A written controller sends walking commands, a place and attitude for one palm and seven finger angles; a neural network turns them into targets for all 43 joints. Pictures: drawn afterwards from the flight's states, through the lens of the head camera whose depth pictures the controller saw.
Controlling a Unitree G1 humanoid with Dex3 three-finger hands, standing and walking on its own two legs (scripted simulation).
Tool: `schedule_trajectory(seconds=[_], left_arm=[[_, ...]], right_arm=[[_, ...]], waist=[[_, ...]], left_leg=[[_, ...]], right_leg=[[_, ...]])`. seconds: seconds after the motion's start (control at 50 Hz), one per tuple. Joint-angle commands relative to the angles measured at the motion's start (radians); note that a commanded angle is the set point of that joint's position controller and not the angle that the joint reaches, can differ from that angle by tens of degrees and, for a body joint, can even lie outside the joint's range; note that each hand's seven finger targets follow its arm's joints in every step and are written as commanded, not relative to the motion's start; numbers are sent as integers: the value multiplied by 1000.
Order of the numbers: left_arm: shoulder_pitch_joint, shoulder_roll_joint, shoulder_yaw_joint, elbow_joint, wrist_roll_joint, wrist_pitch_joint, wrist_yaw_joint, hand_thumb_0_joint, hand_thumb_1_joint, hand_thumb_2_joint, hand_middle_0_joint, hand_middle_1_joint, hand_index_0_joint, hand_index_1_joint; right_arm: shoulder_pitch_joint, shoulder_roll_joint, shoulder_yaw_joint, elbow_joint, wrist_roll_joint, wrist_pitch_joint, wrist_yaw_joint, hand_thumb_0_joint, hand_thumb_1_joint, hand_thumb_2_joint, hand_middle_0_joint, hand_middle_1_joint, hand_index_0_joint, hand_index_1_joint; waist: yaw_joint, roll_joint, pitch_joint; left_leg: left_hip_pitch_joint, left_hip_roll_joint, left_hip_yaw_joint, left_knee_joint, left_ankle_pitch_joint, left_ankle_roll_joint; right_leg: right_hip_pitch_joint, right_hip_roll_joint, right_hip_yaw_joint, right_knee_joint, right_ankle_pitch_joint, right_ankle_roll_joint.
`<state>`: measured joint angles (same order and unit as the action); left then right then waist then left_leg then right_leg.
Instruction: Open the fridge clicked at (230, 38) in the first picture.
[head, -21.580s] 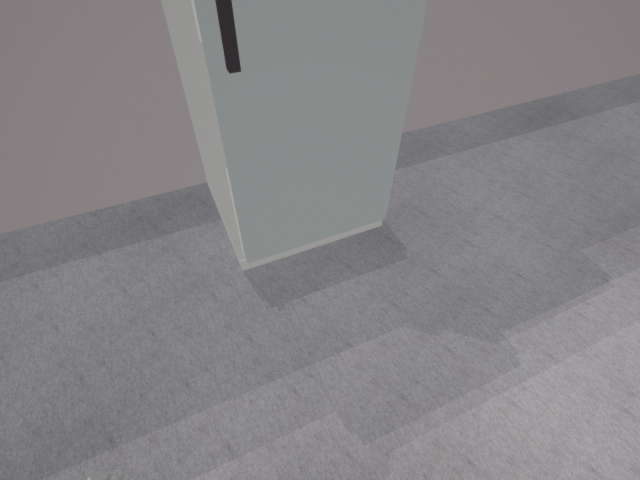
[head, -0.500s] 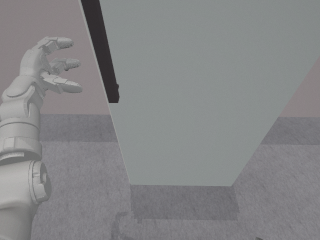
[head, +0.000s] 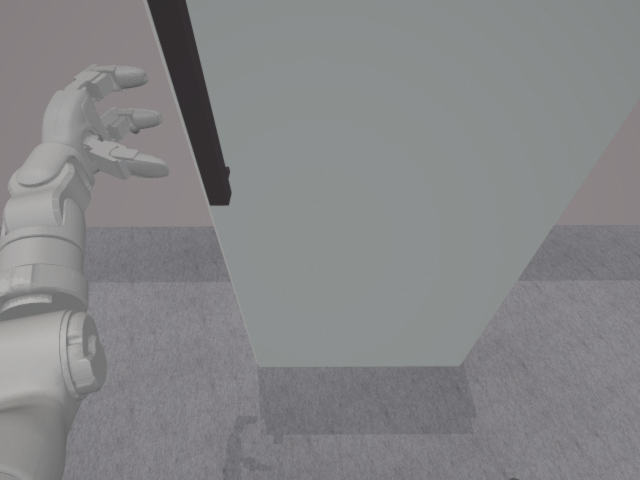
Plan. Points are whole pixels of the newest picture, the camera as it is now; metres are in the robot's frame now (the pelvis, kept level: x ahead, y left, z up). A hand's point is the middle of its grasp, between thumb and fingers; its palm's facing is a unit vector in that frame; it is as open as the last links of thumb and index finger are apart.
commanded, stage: feel for the door with the fingertips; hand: left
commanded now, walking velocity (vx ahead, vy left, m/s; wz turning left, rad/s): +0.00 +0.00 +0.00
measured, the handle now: (199, 92) +0.51 +0.14 +0.24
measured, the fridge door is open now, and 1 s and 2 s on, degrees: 0 0 0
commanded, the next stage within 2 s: slide the fingers in behind the handle in 0.96 s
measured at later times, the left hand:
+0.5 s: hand (162, 130) +0.45 +0.18 +0.22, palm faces +0.03 -1.00 +0.01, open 14.0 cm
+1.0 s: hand (165, 119) +0.47 +0.18 +0.23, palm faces +0.01 -1.00 +0.01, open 13.9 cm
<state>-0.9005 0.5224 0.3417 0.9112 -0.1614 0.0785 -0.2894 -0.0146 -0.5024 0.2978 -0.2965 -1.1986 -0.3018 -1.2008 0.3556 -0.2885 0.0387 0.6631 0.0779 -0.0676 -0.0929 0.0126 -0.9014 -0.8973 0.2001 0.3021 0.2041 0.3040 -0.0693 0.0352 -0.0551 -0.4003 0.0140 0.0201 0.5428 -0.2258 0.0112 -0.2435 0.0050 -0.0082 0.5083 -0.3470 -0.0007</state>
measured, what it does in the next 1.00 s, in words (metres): stands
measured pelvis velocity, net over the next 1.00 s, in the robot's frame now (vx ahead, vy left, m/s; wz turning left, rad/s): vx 0.00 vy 0.00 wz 0.00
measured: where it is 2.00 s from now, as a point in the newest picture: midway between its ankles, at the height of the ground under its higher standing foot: outside the picture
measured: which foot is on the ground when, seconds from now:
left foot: down 0.00-1.00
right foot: down 0.00-1.00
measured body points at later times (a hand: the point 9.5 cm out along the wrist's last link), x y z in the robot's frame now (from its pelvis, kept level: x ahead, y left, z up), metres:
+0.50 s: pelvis +0.00 -0.01 +0.00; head +0.01 -0.02 +0.45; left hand +0.44 +0.23 +0.23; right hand +0.12 -0.27 -0.11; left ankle +0.03 +0.11 -0.73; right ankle -0.06 -0.12 -0.73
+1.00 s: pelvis +0.00 +0.00 +0.00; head +0.02 -0.01 +0.45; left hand +0.46 +0.23 +0.23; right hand +0.06 -0.27 -0.12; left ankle +0.03 +0.11 -0.73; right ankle -0.06 -0.12 -0.73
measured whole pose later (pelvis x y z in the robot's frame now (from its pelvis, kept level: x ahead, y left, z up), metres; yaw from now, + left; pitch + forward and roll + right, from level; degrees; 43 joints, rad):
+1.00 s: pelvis +0.00 +0.00 +0.00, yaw +0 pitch +5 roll +0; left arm -0.95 0.46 0.31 0.94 -0.15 0.08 -0.22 -0.01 -0.50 0.30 -0.31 -1.22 -0.31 -1.21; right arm 0.38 -0.29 0.02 0.70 0.07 -0.06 -0.08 0.01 -0.90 -0.90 0.20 0.30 0.20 0.30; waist -0.08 0.04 -0.06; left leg -0.40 0.02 0.02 0.55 -0.23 0.01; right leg -0.24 0.01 -0.01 0.52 -0.35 -0.01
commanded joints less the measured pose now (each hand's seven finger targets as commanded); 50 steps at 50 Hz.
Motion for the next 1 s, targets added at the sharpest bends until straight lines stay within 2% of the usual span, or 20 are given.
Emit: schedule_trajectory(seconds=[0.0,0.04,0.1,0.2,0.24,0.28,0.3,0.32,0.36,0.42,0.5,0.54,0.58,0.6,0.64,0.72,0.82,0.9,0.94,0.98], left_arm=[[-467,112,-56,-315,-48,-47,-13,0,-500,300,-300,-1200,-300,-1200],[-430,172,16,-343,-55,-19,0,0,-500,300,-300,-1200,-300,-1200],[-410,169,12,-328,-48,16,29,0,-500,300,-300,-1200,-300,-1200],[-470,165,5,-405,-26,8,78,0,-500,300,-300,-1200,-300,-1200],[-444,181,34,-438,-24,2,83,0,-500,300,-300,-1200,-300,-1200],[-456,122,-13,-446,-28,3,79,0,-500,300,-300,-1200,-300,-1200],[-439,130,-10,-419,-29,6,81,0,-500,300,-300,-1200,-300,-1200],[-448,162,15,-397,-27,12,82,0,-500,300,-300,-1200,-300,-1200],[-475,143,-9,-340,-23,28,81,0,-500,300,-300,-1200,-300,-1200],[-517,186,13,-306,-17,17,82,0,-500,300,-300,-1200,-300,-1200],[-553,167,-18,-232,-19,-21,64,0,-500,300,-300,-1200,-300,-1200],[-580,157,-26,-225,-20,-37,50,0,-500,300,-300,-1200,-300,-1200],[-580,146,-35,-205,-23,-47,38,0,-500,300,-300,-1200,-300,-1200],[-575,157,-26,-187,-28,-54,38,0,-500,300,-300,-1200,-300,-1200],[-570,175,-8,-191,-27,-55,35,0,-500,300,-300,-1200,-300,-1200],[-578,192,11,-207,-20,-63,46,0,-500,300,-300,-1200,-300,-1200],[-605,203,15,-212,-8,-68,61,0,-500,300,-300,-1200,-300,-1200],[-590,158,-14,-236,-12,-69,66,0,-500,300,-300,-1200,-300,-1200],[-603,183,11,-210,-10,-64,70,0,-500,300,-300,-1200,-300,-1200],[-641,153,-18,-190,-5,-62,73,0,-500,300,-300,-1200,-300,-1200]], right_arm=[[-22,-144,-65,-126,2,-51,0,0,-900,-900,200,300,200,300],[-31,-151,-69,-125,-1,-54,5,0,-900,-900,200,300,200,300],[-40,-145,-63,-124,2,-43,5,0,-900,-900,200,300,200,300],[-55,-137,-62,-130,-4,-36,3,0,-900,-900,200,300,200,300],[-69,-132,-60,-137,-6,-38,4,0,-900,-900,200,300,200,300],[-82,-125,-58,-138,-3,-38,5,0,-900,-900,200,300,200,300],[-76,-127,-57,-135,-3,-34,1,0,-900,-900,200,300,200,300],[-83,-130,-56,-129,-1,-31,-1,0,-900,-900,200,300,200,300],[-82,-127,-52,-121,0,-24,-4,0,-900,-900,200,300,200,300],[-73,-134,-55,-117,-3,-21,-8,0,-900,-900,200,300,200,300],[-51,-135,-56,-106,-3,-20,-13,0,-900,-900,200,300,200,300],[-48,-135,-57,-103,-3,-25,-11,0,-900,-900,200,300,200,300],[-40,-137,-58,-100,-2,-28,-11,0,-900,-900,200,300,200,300],[-26,-140,-61,-95,-4,-27,-12,0,-900,-900,200,300,200,300],[-28,-144,-62,-96,-3,-30,-8,0,-900,-900,200,300,200,300],[-14,-147,-66,-97,-7,-32,-3,0,-900,-900,200,300,200,300],[3,-151,-70,-88,-9,-32,0,0,-900,-900,200,300,200,300],[11,-147,-72,-88,-10,-37,1,0,-900,-900,200,300,200,300],[11,-150,-71,-79,-11,-40,2,0,-900,-900,200,300,200,300],[13,-148,-69,-75,-11,-43,1,0,-900,-900,200,300,200,300]], waist=[[0,30,-344],[24,11,-352],[29,-32,-281],[19,-27,-318],[35,9,-363],[26,18,-339],[22,-27,-334],[26,-26,-307],[12,-27,-257],[10,-34,-293],[-8,-56,-287],[-8,4,-309],[-10,-1,-317],[-15,-46,-314],[0,-5,-328],[3,-15,-347],[-1,-2,-332],[-7,13,-344],[-8,-2,-314],[-20,9,-289]], left_leg=[[423,-4,-54,2,337,36],[410,-7,-55,-4,327,36],[333,-14,-36,-14,279,43],[356,-15,-34,-8,294,45],[388,-16,-37,-6,328,41],[389,-16,-35,-7,326,39],[377,-17,-30,-4,317,45],[355,-17,-30,-11,292,44],[329,-19,-28,-17,251,43],[323,-23,-25,-11,251,47],[316,-22,-27,-1,245,48],[338,-23,-29,3,256,44],[341,-23,-31,5,262,42],[326,-23,-32,7,263,47],[339,-22,-34,5,271,43],[336,-20,-33,5,281,44],[336,-15,-35,0,279,42],[368,-11,-37,3,300,40],[354,-10,-43,-3,270,39],[348,-9,-43,-9,233,37]], right_leg=[[-95,30,-37,-63,404,-23],[-83,32,-33,-61,420,-22],[-59,26,-35,-68,403,-20],[-42,23,-25,-66,425,-17],[-25,23,-20,-55,466,-19],[-39,24,-23,-55,465,-19],[-24,23,-24,-61,462,-16],[-35,22,-19,-65,454,-14],[-60,20,-19,-74,420,-13],[-45,14,-8,-71,435,-9],[-54,13,-10,-70,428,-8],[-68,14,-6,-63,439,-12],[-74,15,-7,-61,439,-12],[-56,14,-12,-63,440,-10],[-67,17,-10,-57,446,-14],[-60,20,-12,-55,448,-11],[-74,25,-17,-56,427,-14],[-79,28,-24,-61,410,-18],[-102,31,-21,-66,390,-17],[-129,30,-23,-72,349,-16]])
